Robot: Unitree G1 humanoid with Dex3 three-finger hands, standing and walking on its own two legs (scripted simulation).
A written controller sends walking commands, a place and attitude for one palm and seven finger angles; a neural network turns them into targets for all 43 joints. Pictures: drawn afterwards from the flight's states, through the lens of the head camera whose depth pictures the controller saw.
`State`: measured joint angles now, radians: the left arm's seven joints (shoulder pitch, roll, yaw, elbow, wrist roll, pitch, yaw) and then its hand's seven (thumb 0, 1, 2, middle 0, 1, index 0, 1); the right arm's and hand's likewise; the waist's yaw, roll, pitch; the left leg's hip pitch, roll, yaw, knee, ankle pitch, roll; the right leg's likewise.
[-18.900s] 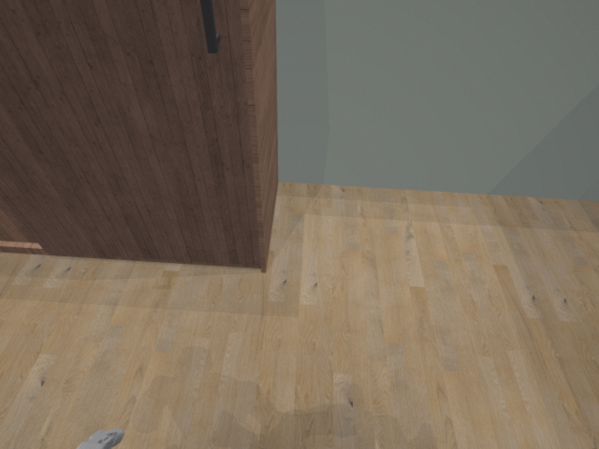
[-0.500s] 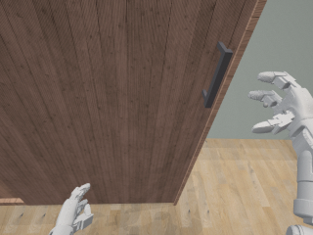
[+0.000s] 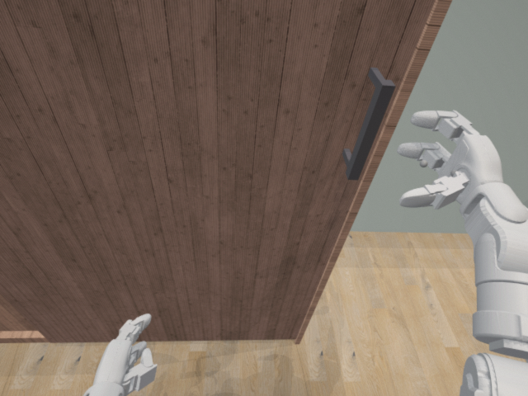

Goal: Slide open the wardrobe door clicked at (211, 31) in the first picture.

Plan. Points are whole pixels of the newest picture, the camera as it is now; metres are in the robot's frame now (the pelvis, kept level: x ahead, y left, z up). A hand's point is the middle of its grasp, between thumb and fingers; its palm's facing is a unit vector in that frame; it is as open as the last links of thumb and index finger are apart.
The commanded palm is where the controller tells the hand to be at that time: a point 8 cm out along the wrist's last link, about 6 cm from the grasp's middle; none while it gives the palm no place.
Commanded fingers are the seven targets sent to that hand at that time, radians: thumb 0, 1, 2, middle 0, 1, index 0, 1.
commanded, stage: move the hooked fingers beside the handle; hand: right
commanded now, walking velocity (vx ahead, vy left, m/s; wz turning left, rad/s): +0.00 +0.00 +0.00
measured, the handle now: (363, 127) +0.46 -0.12 +0.22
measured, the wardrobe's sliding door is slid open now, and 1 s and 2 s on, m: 0.00 0.00 0.00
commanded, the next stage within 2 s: feel for the door with the fingertips in 1.18 s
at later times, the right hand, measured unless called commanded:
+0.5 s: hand (428, 163) +0.39 -0.20 +0.21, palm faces -0.03 +1.00 -0.03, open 14.0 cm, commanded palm +0.36 -0.24 +0.22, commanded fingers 0.00 0.50 -0.30 0.30 1.20 0.30 1.20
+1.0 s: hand (428, 165) +0.38 -0.19 +0.21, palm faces -0.05 +1.00 -0.03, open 14.0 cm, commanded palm +0.35 -0.23 +0.22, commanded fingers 0.00 0.50 -0.30 0.30 1.20 0.30 1.20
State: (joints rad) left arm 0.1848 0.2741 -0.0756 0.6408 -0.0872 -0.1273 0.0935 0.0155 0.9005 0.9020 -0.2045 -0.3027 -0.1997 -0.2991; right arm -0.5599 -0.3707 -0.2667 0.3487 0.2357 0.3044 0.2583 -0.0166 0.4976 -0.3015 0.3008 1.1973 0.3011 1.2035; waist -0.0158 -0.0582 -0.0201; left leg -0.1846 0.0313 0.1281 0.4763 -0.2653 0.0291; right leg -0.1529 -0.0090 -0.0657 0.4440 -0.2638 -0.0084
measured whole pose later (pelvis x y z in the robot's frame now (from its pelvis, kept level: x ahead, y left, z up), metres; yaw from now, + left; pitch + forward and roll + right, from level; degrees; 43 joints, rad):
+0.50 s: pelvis +0.00 -0.01 +0.00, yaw +0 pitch -1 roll +0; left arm 0.23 0.29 -0.06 0.65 -0.09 -0.12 0.10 0.02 0.90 0.90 -0.20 -0.30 -0.20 -0.30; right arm -0.57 -0.38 -0.28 0.39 0.24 0.26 0.27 -0.02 0.50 -0.30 0.30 1.20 0.30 1.20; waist -0.01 -0.05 -0.02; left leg -0.18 0.03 0.12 0.45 -0.25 0.02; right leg -0.16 -0.01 -0.07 0.44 -0.26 -0.02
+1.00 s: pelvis +0.01 -0.02 +0.00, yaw +0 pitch -1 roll +0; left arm 0.20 0.27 -0.07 0.63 -0.08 -0.11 0.09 0.02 0.90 0.90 -0.20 -0.30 -0.20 -0.30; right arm -0.53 -0.34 -0.25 0.28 0.24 0.30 0.25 -0.02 0.50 -0.30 0.30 1.20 0.30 1.20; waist -0.02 -0.05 -0.02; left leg -0.18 0.05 0.12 0.46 -0.26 0.01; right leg -0.16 0.01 -0.07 0.45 -0.28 -0.03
